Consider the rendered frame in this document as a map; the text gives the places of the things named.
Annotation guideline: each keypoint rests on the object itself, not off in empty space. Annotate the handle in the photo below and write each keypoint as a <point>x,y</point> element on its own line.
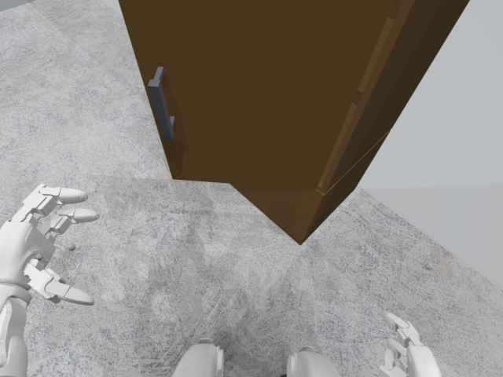
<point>165,121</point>

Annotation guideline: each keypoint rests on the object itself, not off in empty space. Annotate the robot right shin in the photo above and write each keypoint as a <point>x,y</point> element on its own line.
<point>307,348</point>

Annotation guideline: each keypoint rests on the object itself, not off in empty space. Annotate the robot left forearm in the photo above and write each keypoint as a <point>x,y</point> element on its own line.
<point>13,350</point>

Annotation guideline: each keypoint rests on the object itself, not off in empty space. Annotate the robot left shin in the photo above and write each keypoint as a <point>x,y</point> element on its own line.
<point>205,341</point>

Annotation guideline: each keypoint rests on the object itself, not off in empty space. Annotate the cupboard door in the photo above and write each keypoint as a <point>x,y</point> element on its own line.
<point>259,89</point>

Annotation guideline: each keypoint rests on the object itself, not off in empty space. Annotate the left robot hand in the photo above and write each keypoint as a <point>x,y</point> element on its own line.
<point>21,241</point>

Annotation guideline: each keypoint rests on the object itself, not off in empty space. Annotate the robot shin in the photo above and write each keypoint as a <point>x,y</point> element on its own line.
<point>307,348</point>
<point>205,341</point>

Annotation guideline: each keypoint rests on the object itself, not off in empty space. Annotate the right robot hand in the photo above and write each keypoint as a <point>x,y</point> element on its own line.
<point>416,360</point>

